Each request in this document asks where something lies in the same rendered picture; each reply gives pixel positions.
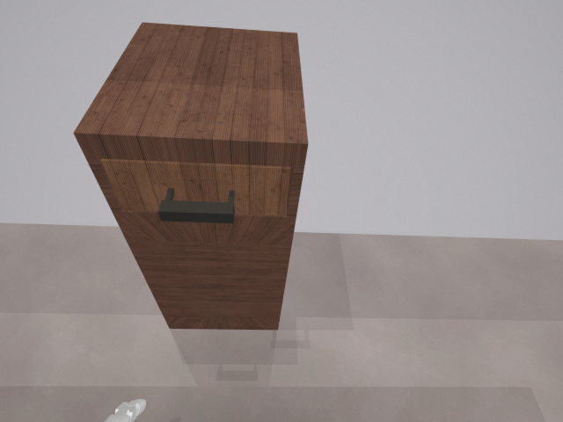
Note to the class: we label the drawer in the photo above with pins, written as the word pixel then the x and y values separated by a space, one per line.
pixel 141 185

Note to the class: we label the cabinet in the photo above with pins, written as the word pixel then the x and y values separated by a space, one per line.
pixel 199 94

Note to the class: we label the robot left hand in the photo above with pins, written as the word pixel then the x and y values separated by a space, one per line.
pixel 127 412

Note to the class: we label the handle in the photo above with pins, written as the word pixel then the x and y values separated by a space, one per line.
pixel 196 211

